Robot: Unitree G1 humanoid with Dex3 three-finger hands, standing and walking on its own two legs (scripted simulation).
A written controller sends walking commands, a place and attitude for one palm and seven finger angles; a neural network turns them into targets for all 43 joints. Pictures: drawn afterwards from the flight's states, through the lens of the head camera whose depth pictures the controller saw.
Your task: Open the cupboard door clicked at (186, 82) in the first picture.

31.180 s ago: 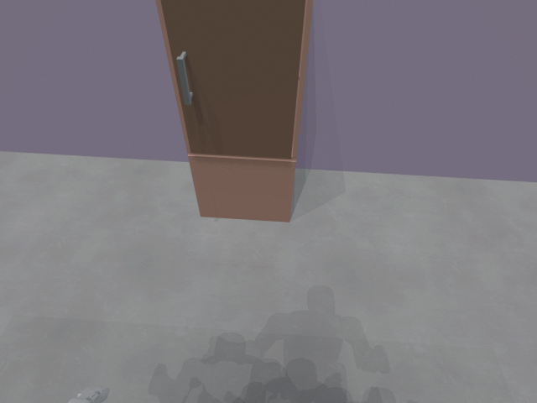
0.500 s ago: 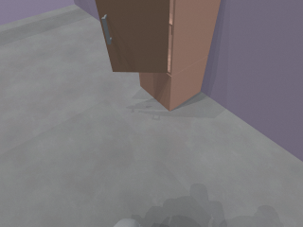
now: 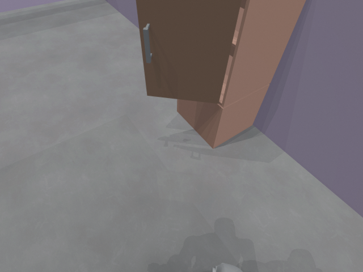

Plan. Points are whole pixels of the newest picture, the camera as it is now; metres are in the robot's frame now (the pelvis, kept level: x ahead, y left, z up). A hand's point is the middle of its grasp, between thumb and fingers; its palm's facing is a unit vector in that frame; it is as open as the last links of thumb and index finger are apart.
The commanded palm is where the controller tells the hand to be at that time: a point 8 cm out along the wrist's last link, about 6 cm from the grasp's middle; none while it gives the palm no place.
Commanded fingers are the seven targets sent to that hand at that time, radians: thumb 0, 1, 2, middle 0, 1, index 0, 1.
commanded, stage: take the last steps up to it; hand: left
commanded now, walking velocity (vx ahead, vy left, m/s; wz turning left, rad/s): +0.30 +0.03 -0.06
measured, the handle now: (148, 43) +0.97 +0.23 -0.02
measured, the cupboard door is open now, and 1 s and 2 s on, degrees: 47 47 47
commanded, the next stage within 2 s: come to a stop and stand still in 0.84 s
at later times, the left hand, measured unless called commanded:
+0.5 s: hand (117, 249) +0.19 +0.18 -0.17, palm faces +0.05 -0.98 -0.18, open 7.2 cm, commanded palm none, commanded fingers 0.00 0.90 0.90 -0.20 -0.30 -0.20 -0.30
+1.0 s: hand (119, 160) +0.46 +0.25 -0.17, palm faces -0.03 -0.99 -0.14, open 7.4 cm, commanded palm none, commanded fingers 0.00 0.90 0.90 -0.20 -0.30 -0.20 -0.30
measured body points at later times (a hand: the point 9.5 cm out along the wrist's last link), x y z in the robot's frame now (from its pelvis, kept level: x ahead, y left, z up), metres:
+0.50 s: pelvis +0.19 +0.00 +0.01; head +0.21 +0.01 +0.46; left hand +0.19 +0.23 -0.15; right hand +0.23 -0.23 -0.14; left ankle +0.26 +0.13 -0.70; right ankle +0.15 -0.11 -0.74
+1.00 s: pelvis +0.35 +0.08 +0.01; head +0.37 +0.10 +0.46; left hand +0.46 +0.30 -0.15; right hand +0.32 -0.15 -0.14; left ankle +0.33 +0.13 -0.74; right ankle +0.41 -0.07 -0.69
